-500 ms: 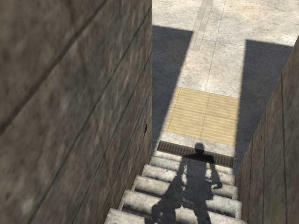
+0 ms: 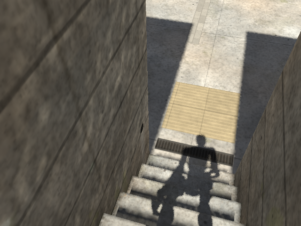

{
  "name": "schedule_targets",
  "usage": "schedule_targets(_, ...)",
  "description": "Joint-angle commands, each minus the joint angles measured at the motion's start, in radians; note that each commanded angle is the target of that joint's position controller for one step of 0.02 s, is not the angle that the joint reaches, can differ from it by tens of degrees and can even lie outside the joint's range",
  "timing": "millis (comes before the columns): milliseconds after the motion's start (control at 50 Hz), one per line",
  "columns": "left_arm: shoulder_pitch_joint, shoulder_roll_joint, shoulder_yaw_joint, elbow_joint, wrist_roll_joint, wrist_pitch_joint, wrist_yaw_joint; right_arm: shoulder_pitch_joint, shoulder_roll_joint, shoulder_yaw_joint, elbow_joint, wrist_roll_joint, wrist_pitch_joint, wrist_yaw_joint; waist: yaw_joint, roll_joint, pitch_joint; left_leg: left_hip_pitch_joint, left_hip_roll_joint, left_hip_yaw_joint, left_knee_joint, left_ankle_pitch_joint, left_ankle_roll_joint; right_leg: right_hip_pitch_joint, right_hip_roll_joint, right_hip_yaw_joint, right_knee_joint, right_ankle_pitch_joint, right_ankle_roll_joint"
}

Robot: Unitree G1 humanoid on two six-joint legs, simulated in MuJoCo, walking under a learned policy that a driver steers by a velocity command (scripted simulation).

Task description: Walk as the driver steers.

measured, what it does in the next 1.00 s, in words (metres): goes down: left foot 0.20 m lower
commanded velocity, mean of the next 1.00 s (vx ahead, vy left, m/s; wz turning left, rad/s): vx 0.21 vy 0.00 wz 0.00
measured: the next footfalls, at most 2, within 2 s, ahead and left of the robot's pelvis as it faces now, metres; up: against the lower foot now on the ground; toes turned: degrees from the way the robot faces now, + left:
left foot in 1.00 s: +0.27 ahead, +0.11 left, -0.20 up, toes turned +4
right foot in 1.44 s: +0.44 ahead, -0.15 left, -0.40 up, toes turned +4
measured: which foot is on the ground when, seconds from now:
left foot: down 0.00-0.62, up 0.64-0.98, down 1.00-1.00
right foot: down 0.00-0.98, up 1.00-1.00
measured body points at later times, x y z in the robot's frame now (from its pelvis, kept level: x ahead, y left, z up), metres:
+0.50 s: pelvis +0.02 +0.00 +0.01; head +0.04 +0.00 +0.46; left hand -0.01 +0.26 -0.14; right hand +0.06 -0.24 -0.14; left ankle -0.01 +0.14 -0.73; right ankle -0.04 -0.15 -0.73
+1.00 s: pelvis +0.19 +0.02 -0.17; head +0.20 +0.04 +0.28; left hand +0.04 +0.25 -0.31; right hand +0.29 -0.23 -0.29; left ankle +0.25 +0.10 -0.91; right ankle +0.00 -0.13 -0.67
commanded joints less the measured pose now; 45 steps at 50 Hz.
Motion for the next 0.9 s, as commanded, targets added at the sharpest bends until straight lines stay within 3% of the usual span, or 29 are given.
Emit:
schedule_targets(20, 0.078, 0.073, 0.016, -0.02, 0.0, -0.008, 0.001, 0.067, -0.055, -0.012, 0.0, 0.003, -0.008, 0.017, -0.01, -0.052, -0.096, 0.156, -0.004, -0.044, -0.077, 0.323, 0.076, 0.011, -0.026, 0.071, -0.149, 0.359, -0.087)
schedule_targets(140, 0.091, 0.104, 0.024, -0.008, -0.001, -0.013, 0.017, 0.056, -0.081, -0.022, 0.038, 0.005, -0.014, 0.025, 0.005, -0.04, -0.035, 0.159, -0.01, -0.042, -0.134, 0.37, 0.06, 0.037, -0.03, 0.051, -0.212, 0.406, -0.078)
schedule_targets(160, 0.072, 0.101, 0.024, -0.009, 0.001, -0.002, 0.015, 0.043, -0.063, -0.013, 0.048, 0.0, -0.009, 0.016, 0.003, -0.032, -0.026, 0.154, -0.016, -0.036, -0.128, 0.39, 0.061, 0.032, -0.027, 0.048, -0.207, 0.438, -0.072)
schedule_targets(220, 0.076, 0.107, 0.026, -0.001, -0.001, 0.005, 0.017, 0.054, -0.066, -0.011, 0.067, 0.003, -0.007, 0.011, 0.002, -0.023, -0.026, 0.161, -0.018, -0.042, -0.15, 0.393, 0.066, 0.041, -0.025, 0.039, -0.225, 0.413, -0.071)
schedule_targets(240, 0.095, 0.117, 0.03, 0.003, -0.002, -0.01, 0.025, 0.066, -0.092, -0.021, 0.071, 0.006, -0.005, 0.004, -0.005, -0.019, -0.013, 0.159, -0.016, -0.038, -0.156, 0.38, 0.059, 0.026, -0.027, 0.035, -0.233, 0.412, -0.06)
schedule_targets(360, 0.097, 0.11, 0.034, 0.02, -0.002, -0.02, 0.033, 0.07, -0.081, -0.022, 0.097, 0.003, -0.007, 0.003, -0.01, -0.005, -0.015, 0.169, -0.012, -0.05, -0.184, 0.418, 0.066, 0.044, -0.03, 0.018, -0.251, 0.396, -0.047)
schedule_targets(420, 0.089, 0.098, 0.036, 0.018, -0.002, -0.02, 0.03, 0.091, -0.101, -0.034, 0.114, 0.009, 0.003, -0.002, -0.012, 0.025, -0.01, 0.151, -0.016, -0.06, -0.218, 0.156, 0.082, 0.0, 0.011, -0.025, -0.209, 0.169, -0.057)
schedule_targets(480, 0.085, 0.079, 0.042, 0.018, -0.004, -0.035, 0.025, 0.095, -0.13, -0.057, 0.107, 0.014, 0.002, -0.012, -0.022, 0.104, 0.03, 0.086, 0.038, -0.156, -0.294, -0.261, 0.154, -0.126, 0.055, -0.07, -0.009, -0.082, -0.08)
schedule_targets(520, 0.09, 0.07, 0.044, 0.009, 0.0, -0.047, 0.029, 0.103, -0.138, -0.07, 0.115, 0.011, -0.021, -0.012, -0.017, 0.133, 0.001, 0.068, 0.121, -0.236, -0.26, -0.267, 0.216, -0.196, 0.014, -0.058, 0.204, -0.118, -0.075)
schedule_targets(540, 0.08, 0.07, 0.045, -0.014, -0.006, -0.05, 0.036, 0.112, -0.124, -0.066, 0.118, 0.024, -0.023, -0.009, -0.001, 0.09, 0.02, 0.053, 0.097, -0.233, -0.235, -0.338, 0.209, -0.221, 0.017, -0.055, 0.154, -0.129, -0.088)
schedule_targets(560, 0.14, 0.078, 0.05, 0.01, 0.006, -0.053, 0.038, 0.086, -0.127, -0.076, 0.126, 0.022, -0.033, -0.006, 0.023, 0.118, 0.027, -0.004, 0.139, -0.252, -0.144, -0.268, 0.225, -0.212, -0.019, -0.049, 0.249, -0.122, -0.056)
schedule_targets(580, 0.223, 0.085, 0.055, 0.031, 0.002, -0.05, 0.04, 0.074, -0.123, -0.088, 0.111, 0.021, -0.041, 0.012, 0.055, 0.091, 0.028, -0.091, 0.136, -0.255, -0.106, -0.344, 0.235, -0.158, 0.001, -0.066, 0.276, -0.21, -0.071)
schedule_targets(600, 0.339, 0.086, 0.06, 0.059, 0.002, -0.045, 0.045, -0.006, -0.11, -0.089, 0.093, 0.021, -0.049, 0.02, 0.131, 0.06, 0.055, -0.257, 0.106, -0.223, 0.01, -0.331, 0.219, -0.048, 0.005, -0.064, 0.26, -0.2, -0.08)
schedule_targets(620, 0.48, 0.115, 0.069, 0.101, -0.008, -0.047, 0.054, -0.119, -0.052, -0.071, 0.041, 0.017, -0.056, 0.027, 0.211, -0.13, 0.093, -0.462, -0.027, -0.04, 0.269, -0.346, 0.153, 0.045, -0.011, 0.051, 0.099, -0.23, -0.13)
schedule_targets(640, 0.563, 0.261, 0.102, 0.122, -0.024, -0.058, 0.054, -0.209, 0.012, -0.046, -0.038, 0.03, -0.08, 0.029, 0.239, -0.507, 0.138, -0.71, -0.167, 0.106, 0.625, -0.475, 0.099, 0.089, -0.196, 0.48, -0.188, -0.327, -0.263)
schedule_targets(660, 0.47, 0.239, 0.078, 0.071, -0.027, -0.087, 0.045, -0.186, -0.021, -0.057, -0.033, 0.055, -0.104, 0.021, 0.175, -0.403, 0.17, -0.829, -0.104, -0.039, 0.657, -0.416, 0.108, 0.104, -0.277, 0.685, -0.206, -0.25, -0.339)
schedule_targets(680, 0.39, 0.187, 0.064, 0.065, -0.017, -0.103, 0.035, -0.14, -0.05, -0.069, -0.014, 0.069, -0.114, 0.016, 0.105, -0.24, 0.149, -0.827, -0.058, -0.095, 0.674, -0.297, 0.115, 0.11, -0.292, 0.646, -0.105, -0.095, -0.363)
schedule_targets(700, 0.346, 0.19, 0.065, 0.061, -0.02, -0.106, 0.028, -0.097, -0.054, -0.075, 0.005, 0.048, -0.112, 0.013, 0.067, -0.165, 0.124, -0.808, -0.041, -0.086, 0.697, -0.224, 0.111, 0.104, -0.288, 0.584, -0.026, 0.047, -0.342)
schedule_targets(720, 0.308, 0.166, 0.058, 0.058, -0.01, -0.099, 0.026, -0.04, -0.068, -0.08, 0.031, 0.022, -0.112, 0.025, 0.026, -0.156, 0.081, -0.777, 0.01, -0.138, 0.704, -0.061, 0.128, 0.099, -0.294, 0.521, 0.072, 0.109, -0.308)
schedule_targets(740, 0.27, 0.107, 0.037, 0.05, 0.012, -0.087, 0.029, 0.024, -0.064, -0.085, 0.053, 0.01, -0.098, 0.041, -0.012, -0.107, 0.043, -0.644, 0.004, -0.097, 0.69, 0.077, 0.133, -0.035, -0.255, 0.416, 0.139, 0.079, -0.264)
schedule_targets(760, 0.236, 0.092, 0.026, 0.039, 0.01, -0.083, 0.036, 0.057, -0.046, -0.083, 0.055, 0.002, -0.087, 0.048, -0.033, -0.092, 0.046, -0.513, -0.031, -0.038, 0.696, 0.165, 0.123, -0.198, -0.216, 0.343, 0.148, 0.072, -0.234)
schedule_targets(780, 0.212, 0.11, 0.026, 0.033, 0.007, -0.086, 0.042, 0.068, -0.012, -0.074, 0.04, 0.004, -0.081, 0.053, -0.049, -0.107, 0.049, -0.42, -0.059, 0.007, 0.713, 0.208, 0.107, -0.32, -0.203, 0.305, 0.151, 0.066, -0.231)
schedule_targets(800, 0.249, 0.081, 0.024, 0.06, -0.014, -0.095, 0.063, 0.042, -0.024, -0.07, 0.046, 0.01, -0.082, 0.044, -0.024, -0.137, 0.089, -0.513, -0.008, -0.06, 0.632, 0.33, 0.101, -0.274, -0.154, 0.255, 0.229, -0.011, -0.207)
schedule_targets(820, 0.322, 0.064, 0.021, 0.076, -0.009, -0.104, 0.077, 0.017, -0.048, -0.073, 0.024, 0.011, -0.085, 0.042, -0.009, -0.126, 0.074, -0.507, -0.023, -0.03, 0.473, 0.449, 0.102, -0.255, -0.1, 0.195, 0.279, -0.158, -0.188)
schedule_targets(840, 0.348, 0.062, 0.027, 0.082, -0.006, -0.107, 0.085, -0.013, -0.051, -0.071, 0.02, 0.009, -0.094, 0.045, 0.016, -0.141, 0.081, -0.489, -0.036, -0.002, 0.416, 0.487, 0.081, -0.264, -0.1, 0.202, 0.325, -0.167, -0.183)
schedule_targets(860, 0.29, 0.047, 0.023, 0.057, -0.023, -0.117, 0.094, -0.073, -0.051, -0.062, -0.002, -0.01, -0.107, 0.052, 0.025, -0.089, 0.09, -0.346, -0.048, 0.014, 0.234, 0.743, 0.061, -0.382, -0.047, 0.116, 0.372, -0.206, -0.166)
schedule_targets(880, 0.242, 0.064, 0.03, 0.054, -0.015, -0.111, 0.1, -0.057, -0.024, -0.052, -0.001, -0.008, -0.1, 0.06, 0.016, -0.082, 0.073, -0.085, -0.107, 0.094, 0.094, 0.858, 0.039, -0.545, 0.014, 0.003, 0.384, -0.249, -0.138)
schedule_targets(900, 0.228, 0.123, 0.05, 0.058, -0.004, -0.094, 0.094, -0.068, -0.007, -0.052, -0.008, 0.027, -0.087, 0.061, 0.022, -0.09, 0.057, 0.069, -0.146, 0.15, 0.072, 0.776, -0.001, -0.612, 0.0, -0.021, 0.408, -0.237, -0.151)
Keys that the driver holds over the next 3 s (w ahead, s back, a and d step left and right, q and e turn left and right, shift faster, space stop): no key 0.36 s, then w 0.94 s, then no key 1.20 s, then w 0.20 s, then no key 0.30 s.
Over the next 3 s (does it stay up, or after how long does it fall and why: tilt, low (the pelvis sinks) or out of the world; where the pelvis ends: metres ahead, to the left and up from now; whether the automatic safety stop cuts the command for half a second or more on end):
stays up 0.80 -0.21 -0.78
